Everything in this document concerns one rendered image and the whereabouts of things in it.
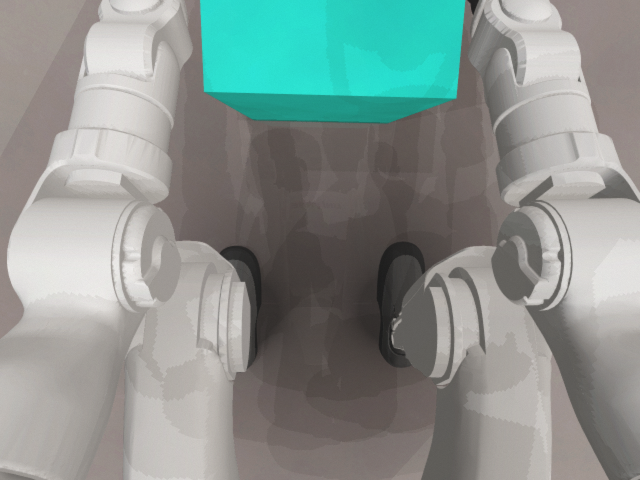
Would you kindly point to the right robot shin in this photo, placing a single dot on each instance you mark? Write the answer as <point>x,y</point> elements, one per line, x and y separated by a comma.
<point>476,256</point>

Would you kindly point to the left robot forearm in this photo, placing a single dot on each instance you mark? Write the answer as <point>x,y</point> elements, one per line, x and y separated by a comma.
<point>125,100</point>

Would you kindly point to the carton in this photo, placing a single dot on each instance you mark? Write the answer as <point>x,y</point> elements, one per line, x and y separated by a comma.
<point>352,61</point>

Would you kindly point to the right robot thigh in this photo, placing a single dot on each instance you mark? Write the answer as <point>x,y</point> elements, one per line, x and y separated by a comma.
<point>493,419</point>

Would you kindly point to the right robot upper arm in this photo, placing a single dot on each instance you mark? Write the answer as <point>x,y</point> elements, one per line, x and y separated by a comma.
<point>575,265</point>

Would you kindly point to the left robot upper arm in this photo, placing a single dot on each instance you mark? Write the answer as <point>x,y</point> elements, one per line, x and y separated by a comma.
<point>86,271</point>

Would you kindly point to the right robot forearm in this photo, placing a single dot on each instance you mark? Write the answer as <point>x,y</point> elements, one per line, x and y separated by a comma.
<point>540,108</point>

